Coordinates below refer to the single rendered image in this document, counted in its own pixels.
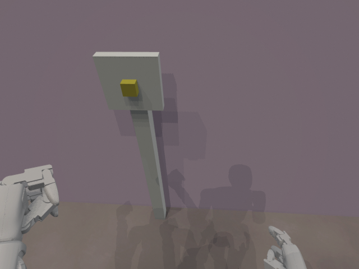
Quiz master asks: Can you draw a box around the left robot hand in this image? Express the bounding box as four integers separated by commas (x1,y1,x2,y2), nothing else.
0,164,59,242

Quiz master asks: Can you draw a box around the left robot forearm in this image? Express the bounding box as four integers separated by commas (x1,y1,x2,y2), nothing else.
0,240,27,269

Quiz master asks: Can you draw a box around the panel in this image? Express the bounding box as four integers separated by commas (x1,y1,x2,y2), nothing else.
93,52,166,220

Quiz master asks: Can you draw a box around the button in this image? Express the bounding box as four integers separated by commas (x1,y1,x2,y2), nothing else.
120,80,139,97

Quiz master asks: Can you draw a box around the right robot hand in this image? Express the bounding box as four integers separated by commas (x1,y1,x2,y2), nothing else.
264,226,307,269

